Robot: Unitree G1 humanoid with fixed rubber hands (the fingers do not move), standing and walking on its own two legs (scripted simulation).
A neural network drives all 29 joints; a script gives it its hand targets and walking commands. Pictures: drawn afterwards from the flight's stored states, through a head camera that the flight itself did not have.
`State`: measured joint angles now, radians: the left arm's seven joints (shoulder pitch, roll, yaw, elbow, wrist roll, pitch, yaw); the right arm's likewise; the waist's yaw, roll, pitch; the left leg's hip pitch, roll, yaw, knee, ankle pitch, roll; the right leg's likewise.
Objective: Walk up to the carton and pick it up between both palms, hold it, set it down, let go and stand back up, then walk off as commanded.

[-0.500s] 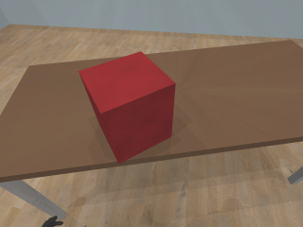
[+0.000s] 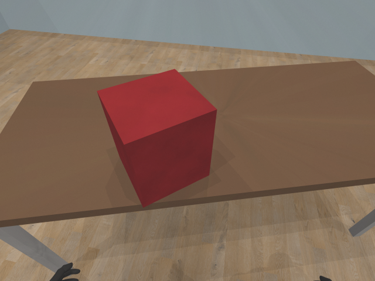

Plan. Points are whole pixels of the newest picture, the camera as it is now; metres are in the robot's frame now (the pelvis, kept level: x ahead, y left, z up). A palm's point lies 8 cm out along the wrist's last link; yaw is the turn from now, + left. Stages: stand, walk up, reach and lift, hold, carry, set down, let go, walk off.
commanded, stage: walk up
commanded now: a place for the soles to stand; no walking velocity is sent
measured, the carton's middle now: (159, 137) +0.48 +0.08 +0.04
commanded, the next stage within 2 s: reach and lift in 1.38 s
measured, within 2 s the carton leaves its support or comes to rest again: neither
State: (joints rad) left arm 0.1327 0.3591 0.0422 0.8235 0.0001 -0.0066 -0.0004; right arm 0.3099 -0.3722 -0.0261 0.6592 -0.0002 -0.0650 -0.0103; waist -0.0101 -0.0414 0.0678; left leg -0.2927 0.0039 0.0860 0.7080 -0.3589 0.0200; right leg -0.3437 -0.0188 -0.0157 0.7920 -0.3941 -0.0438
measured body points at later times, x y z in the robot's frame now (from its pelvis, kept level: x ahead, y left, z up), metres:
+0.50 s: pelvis +0.02 +0.00 +0.00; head +0.03 +0.00 +0.45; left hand +0.16 +0.29 -0.10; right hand +0.12 -0.31 -0.09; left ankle +0.02 +0.13 -0.71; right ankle +0.02 -0.09 -0.71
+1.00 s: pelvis +0.01 +0.00 +0.00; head +0.00 +0.01 +0.45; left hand +0.15 +0.30 -0.11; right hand +0.11 -0.30 -0.09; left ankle +0.02 +0.13 -0.71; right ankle +0.02 -0.09 -0.71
